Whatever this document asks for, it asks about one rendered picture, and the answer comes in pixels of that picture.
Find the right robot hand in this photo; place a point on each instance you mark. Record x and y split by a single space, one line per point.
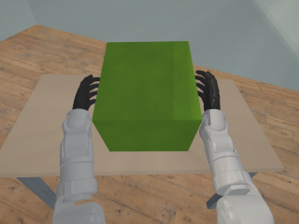
211 93

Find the right robot forearm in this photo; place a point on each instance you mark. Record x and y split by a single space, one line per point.
229 176

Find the robot left upper arm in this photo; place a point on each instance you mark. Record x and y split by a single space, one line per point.
85 213

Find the left robot forearm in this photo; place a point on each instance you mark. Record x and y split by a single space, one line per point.
77 182

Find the robot right upper arm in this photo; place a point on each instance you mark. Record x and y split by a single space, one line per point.
243 209

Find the table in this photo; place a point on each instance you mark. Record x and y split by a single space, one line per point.
32 148

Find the carton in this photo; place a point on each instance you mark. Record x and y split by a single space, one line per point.
147 98

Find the left robot hand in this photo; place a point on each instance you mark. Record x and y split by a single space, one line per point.
83 95

